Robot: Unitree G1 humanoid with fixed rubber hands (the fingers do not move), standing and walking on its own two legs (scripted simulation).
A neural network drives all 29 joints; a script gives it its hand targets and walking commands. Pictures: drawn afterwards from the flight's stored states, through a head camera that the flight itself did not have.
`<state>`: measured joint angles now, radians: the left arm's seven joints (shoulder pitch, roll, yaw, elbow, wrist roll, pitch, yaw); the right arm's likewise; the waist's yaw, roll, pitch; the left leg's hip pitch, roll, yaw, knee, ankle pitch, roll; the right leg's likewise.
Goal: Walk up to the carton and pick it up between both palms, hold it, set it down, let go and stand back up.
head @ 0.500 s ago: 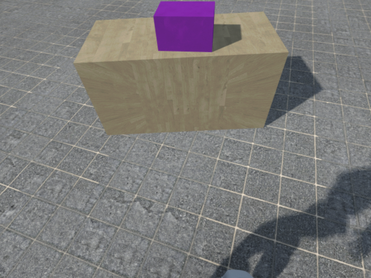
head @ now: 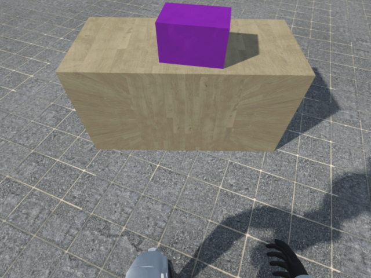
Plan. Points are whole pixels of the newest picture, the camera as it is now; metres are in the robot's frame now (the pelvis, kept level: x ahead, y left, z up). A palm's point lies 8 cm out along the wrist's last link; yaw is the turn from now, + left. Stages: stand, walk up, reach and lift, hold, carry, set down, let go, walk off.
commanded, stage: walk up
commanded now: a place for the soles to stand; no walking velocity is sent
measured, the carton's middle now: (194, 35) +1.07 -0.02 -0.04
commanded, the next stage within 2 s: none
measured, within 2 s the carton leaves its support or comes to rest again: neither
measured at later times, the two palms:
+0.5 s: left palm (125, 206) +0.28 +0.17 -0.08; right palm (324, 231) +0.24 -0.33 -0.12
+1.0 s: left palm (126, 139) +0.51 +0.21 -0.09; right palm (280, 139) +0.51 -0.28 -0.09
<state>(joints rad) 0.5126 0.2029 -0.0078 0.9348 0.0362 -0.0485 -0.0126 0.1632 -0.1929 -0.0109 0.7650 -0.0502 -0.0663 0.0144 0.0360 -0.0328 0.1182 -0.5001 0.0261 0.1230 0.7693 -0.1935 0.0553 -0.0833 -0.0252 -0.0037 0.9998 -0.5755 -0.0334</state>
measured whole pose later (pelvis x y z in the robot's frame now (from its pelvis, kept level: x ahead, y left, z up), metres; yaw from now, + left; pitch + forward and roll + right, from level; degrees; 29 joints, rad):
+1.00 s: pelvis +0.45 -0.04 +0.03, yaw -1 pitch -4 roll +0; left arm 0.35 0.24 0.02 0.76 0.03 -0.04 -0.01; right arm 0.28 -0.20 -0.02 0.81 -0.03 -0.04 0.00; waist -0.01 -0.02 0.11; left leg -0.32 0.02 0.10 0.66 -0.28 0.05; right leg -0.45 -0.05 -0.01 1.12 -0.51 0.00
